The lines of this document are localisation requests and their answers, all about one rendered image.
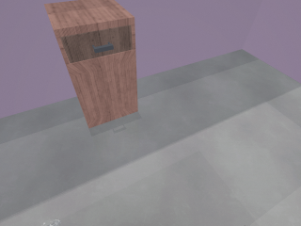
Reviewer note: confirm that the cabinet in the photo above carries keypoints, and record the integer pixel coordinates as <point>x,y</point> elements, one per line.
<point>106,86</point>

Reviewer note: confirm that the drawer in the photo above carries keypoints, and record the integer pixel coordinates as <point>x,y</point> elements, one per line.
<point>78,47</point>

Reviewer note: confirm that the handle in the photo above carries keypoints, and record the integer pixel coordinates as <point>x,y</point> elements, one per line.
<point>103,48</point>

